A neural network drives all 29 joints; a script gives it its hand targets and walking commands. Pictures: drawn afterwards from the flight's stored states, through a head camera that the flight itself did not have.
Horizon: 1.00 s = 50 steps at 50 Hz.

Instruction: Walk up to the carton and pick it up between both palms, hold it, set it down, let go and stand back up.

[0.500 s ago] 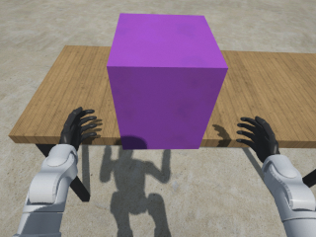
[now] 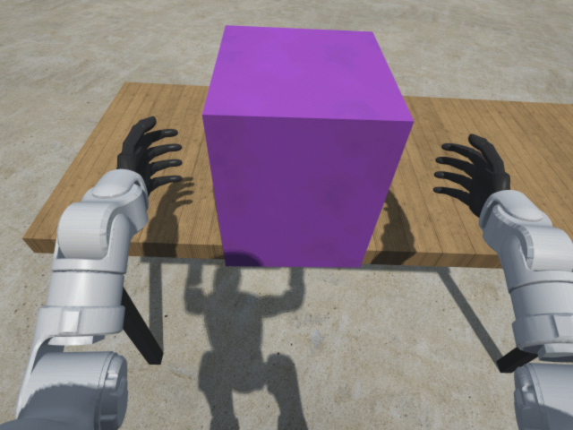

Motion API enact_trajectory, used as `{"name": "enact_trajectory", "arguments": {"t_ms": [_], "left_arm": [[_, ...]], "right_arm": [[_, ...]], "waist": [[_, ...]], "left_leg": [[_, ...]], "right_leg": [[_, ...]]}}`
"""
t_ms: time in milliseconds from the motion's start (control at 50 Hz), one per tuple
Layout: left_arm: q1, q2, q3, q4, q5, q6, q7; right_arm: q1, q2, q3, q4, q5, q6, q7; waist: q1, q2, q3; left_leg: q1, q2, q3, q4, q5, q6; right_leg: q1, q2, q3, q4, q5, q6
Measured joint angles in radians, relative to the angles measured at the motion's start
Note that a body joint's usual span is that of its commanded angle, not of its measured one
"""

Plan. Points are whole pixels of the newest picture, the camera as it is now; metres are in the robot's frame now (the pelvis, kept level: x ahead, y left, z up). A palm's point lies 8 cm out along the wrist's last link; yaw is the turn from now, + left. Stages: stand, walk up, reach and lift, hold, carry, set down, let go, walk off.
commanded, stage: reach and lift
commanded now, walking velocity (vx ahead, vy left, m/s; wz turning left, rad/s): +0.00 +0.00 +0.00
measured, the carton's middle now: (296, 153) +0.51 +0.01 +0.11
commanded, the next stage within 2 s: none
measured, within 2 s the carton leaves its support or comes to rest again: neither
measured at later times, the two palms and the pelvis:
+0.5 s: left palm (134, 111) +0.42 +0.22 +0.23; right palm (487, 127) +0.44 -0.24 +0.23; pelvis +0.01 -0.01 +0.00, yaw +1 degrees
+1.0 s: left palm (131, 44) +0.46 +0.22 +0.29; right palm (500, 65) +0.48 -0.23 +0.29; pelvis +0.01 +0.00 +0.00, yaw +1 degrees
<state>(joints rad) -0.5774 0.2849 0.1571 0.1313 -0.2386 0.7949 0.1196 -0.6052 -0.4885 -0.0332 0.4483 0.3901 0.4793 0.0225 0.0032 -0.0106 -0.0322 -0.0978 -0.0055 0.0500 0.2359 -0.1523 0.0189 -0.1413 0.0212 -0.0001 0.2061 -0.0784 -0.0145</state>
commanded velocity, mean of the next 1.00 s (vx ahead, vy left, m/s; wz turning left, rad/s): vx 0.00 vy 0.00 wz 0.00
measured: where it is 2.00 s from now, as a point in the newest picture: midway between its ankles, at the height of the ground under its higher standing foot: outside the picture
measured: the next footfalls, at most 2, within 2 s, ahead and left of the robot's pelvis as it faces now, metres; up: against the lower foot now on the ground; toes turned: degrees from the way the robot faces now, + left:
none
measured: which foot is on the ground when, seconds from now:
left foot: down 0.00-1.00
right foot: down 0.00-1.00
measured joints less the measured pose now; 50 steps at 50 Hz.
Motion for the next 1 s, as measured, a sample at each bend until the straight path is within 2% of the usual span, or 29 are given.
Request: {"name": "enact_trajectory", "arguments": {"t_ms": [220,600,1000], "left_arm": [[-0.177,0.046,-0.008,0.185,-0.025,-0.002,0.000],[-0.442,0.143,-0.071,0.487,-0.104,-0.054,-0.020],[-0.734,0.222,-0.163,0.726,-0.184,-0.061,-0.012]], "right_arm": [[-0.192,-0.008,0.022,0.169,-0.007,0.016,-0.009],[-0.493,-0.034,0.090,0.444,0.026,0.028,-0.028],[-0.799,-0.084,0.144,0.674,0.065,0.067,-0.019]], "waist": [[-0.002,0.010,-0.028],[-0.004,0.029,-0.086],[-0.002,0.035,-0.125]], "left_leg": [[-0.039,0.002,-0.013,0.002,0.007,-0.003],[-0.105,0.005,-0.029,-0.014,0.019,-0.009],[-0.194,0.005,-0.031,-0.021,0.029,-0.010]], "right_leg": [[-0.031,0.001,-0.013,-0.008,0.007,-0.003],[-0.077,0.005,-0.027,-0.055,0.030,-0.005],[-0.147,0.005,-0.027,-0.101,0.060,0.000]]}}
